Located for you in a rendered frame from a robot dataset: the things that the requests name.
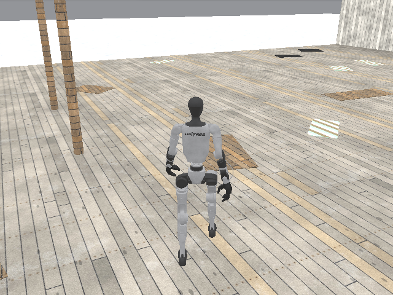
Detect robot foot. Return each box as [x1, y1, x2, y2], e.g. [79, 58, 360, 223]
[208, 223, 217, 238]
[178, 249, 187, 266]

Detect left robot foot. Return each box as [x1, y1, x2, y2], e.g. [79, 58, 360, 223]
[178, 249, 187, 266]

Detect right robot forearm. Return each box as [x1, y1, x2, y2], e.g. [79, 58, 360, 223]
[217, 150, 230, 184]

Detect robot left hand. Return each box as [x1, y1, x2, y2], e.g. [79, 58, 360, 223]
[166, 165, 180, 176]

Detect robot right hand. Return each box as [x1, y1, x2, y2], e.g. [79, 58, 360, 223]
[217, 182, 232, 202]

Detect robot right upper arm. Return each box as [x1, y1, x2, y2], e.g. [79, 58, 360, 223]
[209, 124, 223, 159]

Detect robot left upper arm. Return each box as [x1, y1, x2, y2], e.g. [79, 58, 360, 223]
[168, 124, 183, 155]

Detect right robot foot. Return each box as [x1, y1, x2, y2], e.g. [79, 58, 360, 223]
[208, 223, 217, 238]

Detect left robot forearm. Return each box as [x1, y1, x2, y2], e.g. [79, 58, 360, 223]
[166, 147, 175, 168]

